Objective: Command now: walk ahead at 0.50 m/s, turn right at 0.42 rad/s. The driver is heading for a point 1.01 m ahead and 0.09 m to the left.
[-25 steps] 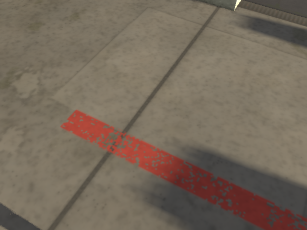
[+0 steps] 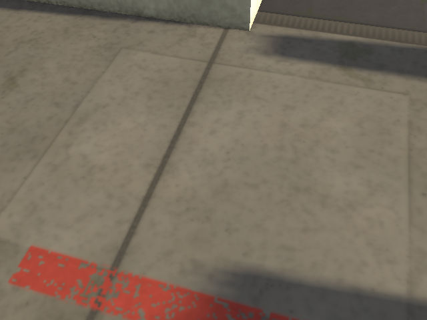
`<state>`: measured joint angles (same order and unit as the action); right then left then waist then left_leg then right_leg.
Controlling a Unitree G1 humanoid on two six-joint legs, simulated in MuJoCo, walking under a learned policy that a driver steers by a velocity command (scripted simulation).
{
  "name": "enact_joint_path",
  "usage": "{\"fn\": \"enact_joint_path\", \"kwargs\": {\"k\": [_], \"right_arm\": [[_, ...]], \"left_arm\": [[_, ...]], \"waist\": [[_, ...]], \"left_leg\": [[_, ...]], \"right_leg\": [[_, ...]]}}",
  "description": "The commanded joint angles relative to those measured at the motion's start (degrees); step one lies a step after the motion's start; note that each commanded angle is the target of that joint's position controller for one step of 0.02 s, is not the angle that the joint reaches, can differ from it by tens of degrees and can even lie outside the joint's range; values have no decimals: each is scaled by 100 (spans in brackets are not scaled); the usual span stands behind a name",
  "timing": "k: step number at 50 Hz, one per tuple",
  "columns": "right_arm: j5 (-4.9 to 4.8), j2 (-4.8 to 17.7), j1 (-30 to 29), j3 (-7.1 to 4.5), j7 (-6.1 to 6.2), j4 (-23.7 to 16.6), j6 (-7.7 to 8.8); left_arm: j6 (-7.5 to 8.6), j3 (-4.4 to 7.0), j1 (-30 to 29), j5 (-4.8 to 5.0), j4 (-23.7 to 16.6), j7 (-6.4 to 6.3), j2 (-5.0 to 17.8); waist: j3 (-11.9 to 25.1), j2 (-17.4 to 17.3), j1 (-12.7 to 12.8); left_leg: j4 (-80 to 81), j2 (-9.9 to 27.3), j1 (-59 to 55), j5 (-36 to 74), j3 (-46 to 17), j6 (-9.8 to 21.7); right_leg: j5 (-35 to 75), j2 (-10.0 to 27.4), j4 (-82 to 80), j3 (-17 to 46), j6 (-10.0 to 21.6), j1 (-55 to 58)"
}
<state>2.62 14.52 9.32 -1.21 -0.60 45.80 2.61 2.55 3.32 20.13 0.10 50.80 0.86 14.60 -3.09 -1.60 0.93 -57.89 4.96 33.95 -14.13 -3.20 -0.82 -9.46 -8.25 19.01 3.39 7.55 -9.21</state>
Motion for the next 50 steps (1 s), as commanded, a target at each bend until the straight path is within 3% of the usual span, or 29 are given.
{"fn": "enact_joint_path", "kwargs": {"k": [1,5,9,12,14,15,16,17,18,19,20,21,23,25,31,37,39,40,41,42,43,44,45,46,47,49,50], "right_arm": [[-4,422,-179,-96,-24,-379,-37],[-52,337,-827,-43,-89,-566,-2],[-87,384,-1388,-2,-114,-778,60],[-99,521,-1040,-40,-104,-749,118],[-110,706,68,-150,-2,-396,174],[-44,903,878,-224,81,-211,229],[93,1385,1633,-327,170,-192,240],[27,1580,1579,-425,111,-65,148],[-150,1044,1140,-325,57,-127,99],[-185,732,709,-251,28,-189,108],[-141,570,523,-204,16,-180,131],[-149,510,558,-175,32,-109,164],[-185,500,743,-164,23,47,253],[-230,574,960,-189,8,188,314],[-249,564,1514,-185,1,512,286],[-183,650,1980,-194,59,792,257],[-161,684,1959,-201,97,852,234],[-155,731,1874,-209,114,862,224],[-162,783,1795,-220,118,868,210],[-200,755,1708,-203,104,850,201],[-261,539,1647,-133,83,634,227],[-421,-54,2410,-28,96,578,193],[-221,683,2089,-221,152,707,110],[-221,626,1720,-254,112,628,104],[-226,440,1536,-218,75,609,91],[-119,334,1527,-235,-10,640,-49],[-106,263,1524,-238,-49,637,-113]], "left_arm": [[88,203,251,20,-274,-41,856],[111,171,724,9,-131,-77,768],[119,143,952,-90,-62,-151,811],[137,139,710,-131,-86,-207,916],[159,131,541,-127,-79,-186,981],[188,96,505,-91,-117,-152,908],[225,-17,711,16,-327,-120,502],[179,0,1282,57,-239,-124,484],[124,61,816,-151,-193,-149,849],[133,44,374,-167,-279,-90,758],[124,17,179,-160,-330,-51,654],[75,11,126,-202,-344,-12,624],[-15,-29,223,-241,-296,51,502],[-55,-50,2,-251,-349,89,451],[-49,-163,-1439,-206,-800,130,281],[5,-227,-2286,-162,-1073,99,290],[44,-202,-2253,-171,-1096,72,359],[74,-171,-1983,-178,-1029,41,409],[117,-120,-1427,-196,-849,-4,497],[188,-44,-524,-252,-555,-67,651],[237,79,468,-397,-400,-157,1103],[178,202,524,-423,-406,-143,1558],[110,141,229,-197,-461,-101,1132],[114,36,-307,-155,-517,-90,764],[156,-15,-565,-154,-523,-72,526],[238,-61,-648,-138,-430,-116,349],[294,-57,-573,-130,-386,-120,355]], "waist": [[37,459,6],[88,522,335],[-16,523,504],[3,608,209],[512,500,-300],[1036,278,-667],[1835,-530,-778],[1960,-1384,-462],[1063,-327,-332],[479,-20,-247],[255,22,-146],[143,-143,-63],[229,-338,43],[183,-286,56],[-93,-208,-224],[-164,-244,-433],[-159,-239,-341],[-51,-252,-174],[229,-234,69],[740,-39,463],[1485,494,799],[2074,1670,419],[1603,675,396],[784,504,180],[381,444,77],[137,650,-141],[166,649,-184]], "left_leg": [[694,-34,254,728,302,-184],[1614,-98,321,1491,368,-114],[2199,-248,387,1367,432,58],[2709,-417,-388,870,402,333],[3156,-749,-1909,628,541,553],[3272,-315,-3185,652,132,765],[3365,1120,-4627,-63,-1728,1189],[4012,2007,-5008,48,-3821,1822],[4182,1679,-4228,-561,-3466,1669],[4346,1410,-3475,-387,-2602,1549],[4526,1116,-3068,59,-2038,1391],[4630,902,-2818,532,-1623,1293],[4773,687,-2659,1241,-1173,1241],[4927,634,-2702,1565,-916,1305],[5138,345,-2939,2225,-288,1189],[4821,611,-3663,2958,-229,1142],[4502,730,-3856,3532,-293,1098],[4152,722,-3859,4161,-298,1034],[3522,634,-3806,4717,-271,967],[2516,384,-3361,4466,-91,862],[944,68,-2210,2661,91,763],[-887,-901,-371,-1520,491,571],[-1300,-628,-31,-1428,-57,651],[-1200,-408,23,-927,-130,660],[-970,-215,-106,-596,-87,629],[-736,-57,-428,-333,-7,536],[-736,-62,-497,-239,25,504]], "right_leg": [[1558,1374,-894,1264,620,-23],[2073,1362,-759,1158,289,587],[2506,1615,-545,1289,358,1207],[3253,1786,-204,1286,247,1285],[4446,1551,967,1036,69,1129],[3796,1322,2051,835,-30,515],[1648,819,3788,461,-198,-715],[-2139,31,5059,100,-300,-2047],[-1702,462,5295,370,-225,-2456],[-1239,652,5087,344,-240,-2427],[-1002,832,4837,254,-259,-2326],[-927,946,4644,165,-311,-2222],[-785,1025,4438,12,-425,-2011],[-582,1125,4259,-126,-523,-2264],[533,1303,2774,-515,-742,-2796],[719,1090,1587,-654,-543,-2530],[359,992,1348,-643,-394,-2236],[138,864,1181,-645,-317,-1800],[29,696,947,-684,-224,-1082],[282,755,633,-608,-77,182],[-139,1990,586,638,201,1705],[-340,3526,82,3036,838,2843],[-806,3306,-183,3134,737,2169],[-793,3055,-411,2236,578,1367],[-405,2784,-689,1577,418,769],[142,2387,-954,683,132,176],[440,2359,-1003,452,108,101]]}}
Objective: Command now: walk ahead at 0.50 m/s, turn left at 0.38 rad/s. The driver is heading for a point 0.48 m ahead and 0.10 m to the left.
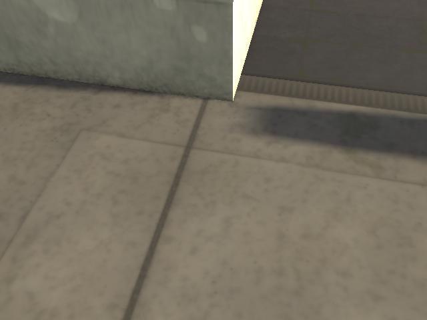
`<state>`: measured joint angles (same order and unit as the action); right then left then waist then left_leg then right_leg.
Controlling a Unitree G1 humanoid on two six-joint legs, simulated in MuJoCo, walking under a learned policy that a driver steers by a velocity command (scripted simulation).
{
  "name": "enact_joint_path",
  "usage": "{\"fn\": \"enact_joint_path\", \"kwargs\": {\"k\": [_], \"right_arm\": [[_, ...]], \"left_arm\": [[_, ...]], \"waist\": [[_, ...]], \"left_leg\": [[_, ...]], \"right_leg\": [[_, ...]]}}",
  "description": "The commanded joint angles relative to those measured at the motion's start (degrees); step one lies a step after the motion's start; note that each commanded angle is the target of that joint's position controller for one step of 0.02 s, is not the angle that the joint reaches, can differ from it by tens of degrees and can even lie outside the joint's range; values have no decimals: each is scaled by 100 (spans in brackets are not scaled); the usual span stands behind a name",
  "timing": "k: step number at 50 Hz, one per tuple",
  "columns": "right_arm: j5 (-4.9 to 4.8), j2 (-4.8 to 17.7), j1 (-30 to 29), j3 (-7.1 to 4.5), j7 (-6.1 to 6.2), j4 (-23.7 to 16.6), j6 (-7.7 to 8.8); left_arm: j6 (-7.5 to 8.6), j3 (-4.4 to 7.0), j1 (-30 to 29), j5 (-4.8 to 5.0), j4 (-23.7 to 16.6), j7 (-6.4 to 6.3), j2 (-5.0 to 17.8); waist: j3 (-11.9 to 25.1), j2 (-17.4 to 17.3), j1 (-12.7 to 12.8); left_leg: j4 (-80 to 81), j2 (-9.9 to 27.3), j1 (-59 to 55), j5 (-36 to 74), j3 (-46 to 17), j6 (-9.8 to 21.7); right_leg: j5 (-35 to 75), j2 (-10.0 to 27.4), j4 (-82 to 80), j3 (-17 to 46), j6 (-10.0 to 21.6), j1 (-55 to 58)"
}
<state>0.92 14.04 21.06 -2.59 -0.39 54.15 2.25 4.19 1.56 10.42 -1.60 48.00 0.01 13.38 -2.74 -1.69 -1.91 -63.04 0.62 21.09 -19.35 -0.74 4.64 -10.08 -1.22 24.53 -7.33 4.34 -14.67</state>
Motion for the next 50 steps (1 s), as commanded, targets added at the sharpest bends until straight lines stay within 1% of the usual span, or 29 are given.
{"fn": "enact_joint_path", "kwargs": {"k": [1,3,6,9,12,15,18,19,20,21,22,23,24,25,26,27,28,29,31,35,39,42,44,45,46,47,48,49,50], "right_arm": [[61,269,271,-106,-101,-235,-121],[68,220,-63,-116,-153,-361,-175],[66,194,-647,-114,-207,-578,-199],[62,108,-1246,-55,-260,-803,-170],[88,58,-1831,11,-316,-1038,-159],[115,121,-2117,12,-338,-1212,-150],[137,267,-1720,-68,-281,-1159,-165],[135,362,-1275,-129,-253,-1042,-145],[162,495,-554,-222,-205,-823,-91],[238,945,329,-398,-117,-583,-62],[185,1621,141,-557,-46,-684,-92],[13,1562,361,-547,-25,-733,-163],[-17,1382,13,-495,27,-661,-179],[-45,1071,-261,-417,35,-668,-154],[-54,859,-576,-348,53,-717,-102],[-88,697,-759,-284,63,-761,-39],[-101,638,-771,-244,43,-760,39],[-110,681,-687,-239,27,-713,104],[-78,812,-484,-250,20,-623,142],[-64,730,-203,-172,71,-516,73],[-19,690,40,-108,154,-375,20],[29,658,11,-70,211,-281,-16],[9,695,-124,-67,244,-237,-21],[-46,717,-255,-63,255,-218,-8],[-106,714,-352,-43,248,-266,38],[-169,475,122,12,233,-321,65],[-181,357,538,3,230,-79,-66],[-32,525,313,-34,235,2,-185],[35,495,63,-39,219,19,-244]], "left_arm": [[184,133,496,63,-58,-35,500],[237,171,641,100,31,-47,573],[226,173,924,71,174,-64,530],[211,168,1063,64,281,-75,531],[191,191,1330,61,412,-113,636],[113,215,1532,39,541,-157,722],[12,271,1415,17,557,-209,948],[-48,297,1378,13,548,-209,1037],[-102,313,1318,33,506,-194,1091],[-105,288,1246,43,351,-168,1001],[-56,152,1431,81,-86,-23,283],[18,247,599,29,-281,-7,801],[101,220,274,106,-425,21,723],[156,207,396,122,-358,12,713],[101,216,537,76,-247,-10,693],[-22,203,784,-15,-174,-23,645],[-141,205,916,-59,-123,-23,592],[-222,200,973,-67,-119,-12,532],[-297,183,882,-35,-149,9,450],[-347,151,257,4,-310,16,461],[-323,96,-183,48,-390,-21,461],[-271,80,-117,46,-306,-72,497],[-219,107,320,39,-123,-133,571],[-169,115,676,21,18,-168,567],[-80,135,1132,-13,163,-206,677],[-45,201,1368,1,162,-223,1093],[-127,123,1229,141,172,-176,861],[-152,49,949,190,128,-122,666],[-181,1,549,141,84,-122,532]], "waist": [[139,594,67],[40,563,51],[-112,556,132],[-242,538,223],[-328,548,388],[-349,548,432],[3,751,159],[276,767,-31],[686,643,-352],[1218,134,-747],[1557,-1257,-253],[1630,-234,-595],[795,-62,-393],[376,227,-114],[133,344,148],[169,293,345],[260,270,433],[310,241,482],[376,85,467],[369,-214,216],[370,-284,-36],[280,-303,-21],[282,-300,173],[326,-191,400],[607,88,619],[1177,933,398],[1619,1357,338],[1255,795,245],[761,571,150]], "left_leg": [[-214,386,873,400,-198,-67],[-119,461,1263,761,-146,-120],[281,516,1793,1324,-63,-194],[1238,456,1765,1834,166,-223],[2038,382,1625,1979,511,-117],[2482,239,1507,1537,751,107],[2669,-257,681,637,1050,454],[2801,-464,180,391,1076,599],[3225,-632,-771,486,991,767],[3656,0,-2188,120,-53,1070],[4001,1760,-3947,292,-3147,1983],[4659,1881,-3879,349,-4020,2029],[4776,1774,-3218,775,-3062,1820],[4872,1519,-2449,1503,-2520,1566],[4880,1248,-1905,2662,-1924,1346],[4855,1051,-1525,3699,-1454,1246],[4784,953,-1349,4527,-1171,1179],[4735,861,-1274,5238,-953,1134],[4685,688,-1262,5883,-631,958],[4606,501,-1584,5988,-409,499],[4449,638,-2131,6004,-479,380],[4138,762,-2289,6170,-586,401],[3690,816,-2294,6443,-728,378],[3295,726,-2244,6276,-706,284],[2715,513,-1806,5413,-638,122],[1578,-101,-1068,2397,-406,-83],[792,-758,-613,-1468,-317,-187],[403,-632,-512,-1757,-578,-169],[351,-533,-436,-1513,-623,-210]], "right_leg": [[757,1635,-1606,1326,425,667],[1005,1593,-1712,929,402,751],[1326,1512,-1759,464,379,944],[1687,1400,-1718,19,317,1029],[2119,1525,-1629,-256,287,1363],[2872,1683,-1296,-477,262,1919],[5161,1742,-202,-746,202,2214],[5511,1742,574,-782,203,2208],[5075,1693,1712,-846,129,1842],[3397,1521,3394,-874,-72,685],[-2078,294,5500,-592,-452,-2079],[-1977,136,5882,713,-438,-2775],[-1300,496,5559,864,-374,-3039],[-923,684,4973,839,-363,-2691],[-845,785,4623,819,-410,-2288],[-845,812,4421,814,-491,-1813],[-891,785,4263,787,-550,-1531],[-846,718,4125,707,-599,-1435],[-497,631,3735,600,-626,-1448],[227,538,2810,510,-584,-1667],[596,395,1900,485,-452,-1636],[261,220,1364,483,-297,-1281],[26,82,808,498,-120,-715],[482,83,149,519,-25,-227],[2432,501,-253,906,101,784],[5684,1797,187,2076,723,1886],[6603,2519,97,2897,1580,1989],[5231,2369,-207,2807,1591,1351],[4017,2089,-488,2496,1403,792]]}}
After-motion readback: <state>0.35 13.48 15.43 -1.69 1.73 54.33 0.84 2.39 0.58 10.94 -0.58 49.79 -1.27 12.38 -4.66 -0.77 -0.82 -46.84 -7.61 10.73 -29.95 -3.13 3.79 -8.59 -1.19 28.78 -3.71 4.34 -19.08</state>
